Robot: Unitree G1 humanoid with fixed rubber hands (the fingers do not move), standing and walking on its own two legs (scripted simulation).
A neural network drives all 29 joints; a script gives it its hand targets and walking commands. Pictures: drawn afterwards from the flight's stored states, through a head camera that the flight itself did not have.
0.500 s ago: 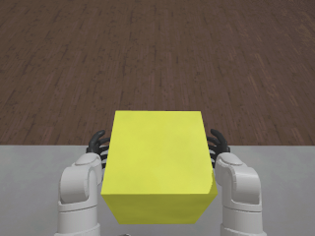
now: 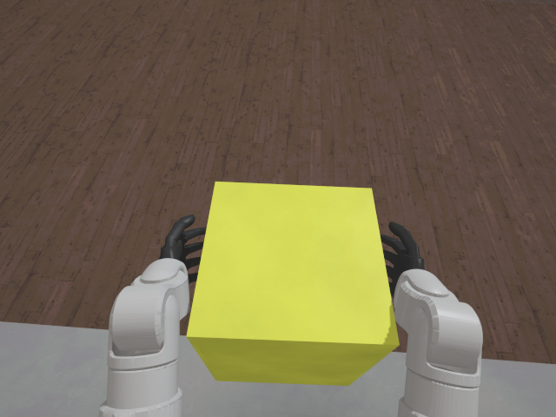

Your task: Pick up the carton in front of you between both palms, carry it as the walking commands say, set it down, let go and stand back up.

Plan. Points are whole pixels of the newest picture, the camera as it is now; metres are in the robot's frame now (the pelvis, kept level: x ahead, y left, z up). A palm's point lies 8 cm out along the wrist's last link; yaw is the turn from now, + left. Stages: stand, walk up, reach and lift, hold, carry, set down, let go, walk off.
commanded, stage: carry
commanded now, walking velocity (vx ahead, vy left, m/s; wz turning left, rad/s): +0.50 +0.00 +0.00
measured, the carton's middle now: (287, 292) +0.28 +0.00 +0.03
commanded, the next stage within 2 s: none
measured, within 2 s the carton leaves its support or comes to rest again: neither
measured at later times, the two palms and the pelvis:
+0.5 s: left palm (209, 72) +0.67 +0.17 +0.17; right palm (363, 84) +0.64 -0.13 +0.18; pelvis +0.32 +0.04 +0.02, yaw -2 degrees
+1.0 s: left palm (239, 18) +1.05 +0.16 +0.15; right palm (345, 21) +1.08 -0.14 +0.15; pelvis +0.67 -0.02 +0.04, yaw -1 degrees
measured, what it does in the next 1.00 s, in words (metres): walks ahead: left foot, then right foot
